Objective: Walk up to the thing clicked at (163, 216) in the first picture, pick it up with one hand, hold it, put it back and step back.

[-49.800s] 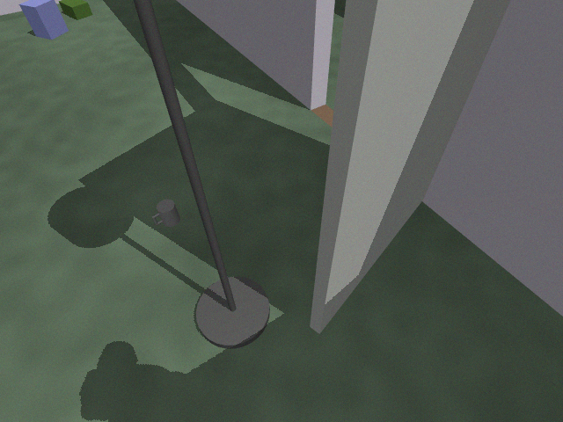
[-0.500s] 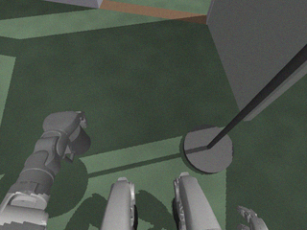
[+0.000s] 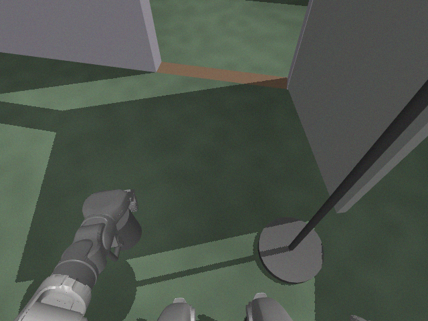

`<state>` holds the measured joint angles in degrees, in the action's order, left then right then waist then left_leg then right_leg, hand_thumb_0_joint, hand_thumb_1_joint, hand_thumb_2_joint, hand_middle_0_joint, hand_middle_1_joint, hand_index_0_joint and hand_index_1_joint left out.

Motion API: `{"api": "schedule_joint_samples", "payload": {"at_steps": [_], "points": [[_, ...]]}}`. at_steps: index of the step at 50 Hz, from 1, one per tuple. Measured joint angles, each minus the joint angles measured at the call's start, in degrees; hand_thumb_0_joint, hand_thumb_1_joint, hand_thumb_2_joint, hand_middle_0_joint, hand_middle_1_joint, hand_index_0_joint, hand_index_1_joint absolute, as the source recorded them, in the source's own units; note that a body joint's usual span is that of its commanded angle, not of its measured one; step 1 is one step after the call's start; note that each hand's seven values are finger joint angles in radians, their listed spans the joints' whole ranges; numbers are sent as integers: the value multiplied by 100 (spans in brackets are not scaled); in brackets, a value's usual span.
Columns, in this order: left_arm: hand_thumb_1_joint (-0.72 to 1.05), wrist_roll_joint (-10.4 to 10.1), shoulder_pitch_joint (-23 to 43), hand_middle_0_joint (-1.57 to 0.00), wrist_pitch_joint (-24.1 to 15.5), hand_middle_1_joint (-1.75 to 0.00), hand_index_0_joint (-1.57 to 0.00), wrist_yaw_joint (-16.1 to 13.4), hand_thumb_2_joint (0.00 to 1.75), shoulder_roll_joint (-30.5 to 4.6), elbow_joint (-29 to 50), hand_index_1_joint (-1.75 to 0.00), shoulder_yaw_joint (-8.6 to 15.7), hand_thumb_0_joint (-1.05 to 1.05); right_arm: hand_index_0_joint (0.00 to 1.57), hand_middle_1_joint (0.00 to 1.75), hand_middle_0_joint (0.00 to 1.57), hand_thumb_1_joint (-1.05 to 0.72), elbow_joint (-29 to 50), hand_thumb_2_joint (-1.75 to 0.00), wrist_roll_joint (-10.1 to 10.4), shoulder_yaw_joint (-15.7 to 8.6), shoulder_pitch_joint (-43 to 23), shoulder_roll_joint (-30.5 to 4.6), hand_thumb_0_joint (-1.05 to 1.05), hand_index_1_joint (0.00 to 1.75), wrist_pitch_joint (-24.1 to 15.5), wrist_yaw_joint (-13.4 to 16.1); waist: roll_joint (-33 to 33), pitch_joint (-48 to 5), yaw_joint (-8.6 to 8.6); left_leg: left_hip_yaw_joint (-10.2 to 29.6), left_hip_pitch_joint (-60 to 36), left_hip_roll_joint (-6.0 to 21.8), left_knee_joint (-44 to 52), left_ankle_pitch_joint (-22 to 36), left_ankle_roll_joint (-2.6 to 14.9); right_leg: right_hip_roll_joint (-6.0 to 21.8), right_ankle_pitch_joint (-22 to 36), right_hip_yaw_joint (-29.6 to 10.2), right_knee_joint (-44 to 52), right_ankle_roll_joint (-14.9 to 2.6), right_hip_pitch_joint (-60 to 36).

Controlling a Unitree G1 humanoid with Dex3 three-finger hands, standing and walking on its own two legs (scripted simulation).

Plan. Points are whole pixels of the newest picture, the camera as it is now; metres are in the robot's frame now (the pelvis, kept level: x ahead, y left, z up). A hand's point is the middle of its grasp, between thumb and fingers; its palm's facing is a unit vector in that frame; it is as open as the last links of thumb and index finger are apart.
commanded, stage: lift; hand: left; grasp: from above
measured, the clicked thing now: (116, 233) +0.33 +0.23 -0.13
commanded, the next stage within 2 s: hold in 0.12 s
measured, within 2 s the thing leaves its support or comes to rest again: neither
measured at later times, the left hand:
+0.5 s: hand (102, 211) +0.34 +0.23 -0.03, palm faces -0.47 -0.06 -0.88, open 9.9 cm
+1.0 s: hand (98, 216) +0.32 +0.22 +0.00, palm faces -0.47 -0.05 -0.88, open 9.8 cm
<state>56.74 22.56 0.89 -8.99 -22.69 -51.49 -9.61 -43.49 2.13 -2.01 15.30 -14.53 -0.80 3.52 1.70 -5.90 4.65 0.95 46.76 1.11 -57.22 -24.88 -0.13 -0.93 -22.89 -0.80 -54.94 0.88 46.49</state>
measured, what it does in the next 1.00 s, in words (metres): rises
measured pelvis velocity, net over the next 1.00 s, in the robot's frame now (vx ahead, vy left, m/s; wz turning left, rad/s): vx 0.02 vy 0.00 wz -0.01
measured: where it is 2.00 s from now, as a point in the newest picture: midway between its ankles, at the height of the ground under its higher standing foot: outside the picture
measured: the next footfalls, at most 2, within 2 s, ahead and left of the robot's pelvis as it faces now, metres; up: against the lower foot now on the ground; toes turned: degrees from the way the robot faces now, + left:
none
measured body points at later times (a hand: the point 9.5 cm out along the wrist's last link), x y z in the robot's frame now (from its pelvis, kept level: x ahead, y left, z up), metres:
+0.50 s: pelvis +0.03 +0.01 +0.04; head +0.07 +0.00 +0.49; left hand +0.36 +0.23 +0.02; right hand +0.13 -0.26 -0.09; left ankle +0.03 +0.12 -0.68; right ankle +0.04 -0.13 -0.68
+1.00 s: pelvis +0.02 +0.00 +0.05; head +0.05 -0.01 +0.50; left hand +0.34 +0.22 +0.05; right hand +0.14 -0.26 -0.07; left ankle +0.03 +0.12 -0.68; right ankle +0.04 -0.13 -0.68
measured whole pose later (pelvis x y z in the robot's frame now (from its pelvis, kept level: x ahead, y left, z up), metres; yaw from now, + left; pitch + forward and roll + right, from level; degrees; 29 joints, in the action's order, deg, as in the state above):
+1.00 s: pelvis +0.02 +0.00 +0.05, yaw -1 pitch +5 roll +0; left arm 56.7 14.8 0.5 -0.3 -22.6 -39.7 -12.3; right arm -40.7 3.3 -2.3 12.3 -14.5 2.3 3.0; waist 2.5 -2.5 0.7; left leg -1.0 22.2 0.2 -35.3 -17.7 0.4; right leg 0.2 -16.3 -2.6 -34.8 1.3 23.1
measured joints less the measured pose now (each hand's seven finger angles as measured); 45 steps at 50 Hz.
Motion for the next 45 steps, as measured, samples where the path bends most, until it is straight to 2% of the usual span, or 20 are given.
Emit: {"api": "schedule_joint_samples", "payload": {"at_steps": [11, 17, 24, 45], "points": [[-5, -62, -203, -45, 76, -89, -61, 154, 66, 66, 166, -89, -78, 0, 20, 30, 20, -90, 12, -90, 13, -30, -72, 63, 0, 30, 84, -48, 13, 105, -93, -56, -951, -26, 885, 223, 22, 38, 218, -49, 868, 19, -938], [-5, 1, -338, -45, 7, -89, -61, 272, 66, 59, 326, -89, -112, 0, 20, 30, 20, -90, 56, -89, 20, -51, -114, 61, 0, 30, 137, -71, 18, 121, -151, -83, -1318, -45, 1198, 294, 40, 61, 288, -74, 1174, 35, -1298], [-5, 58, -453, -45, -59, -89, -61, 419, 66, 14, 517, -89, -153, 0, 20, 30, 20, -90, 114, -89, 35, -81, -152, 34, 0, 30, 197, -96, 28, 134, -215, -121, -1649, -62, 1470, 364, 57, 81, 357, -110, 1429, 50, -1613], [-5, -11, -714, -46, -13, -88, -62, 801, 64, 3, 1082, -87, -260, 0, 20, 30, 20, -90, 263, -90, 106, -44, -243, -8, 1, 30, 306, -74, 83, 295, -369, -179, -2332, -89, 2068, 647, 57, 112, 601, -168, 1929, 48, -2235]]}}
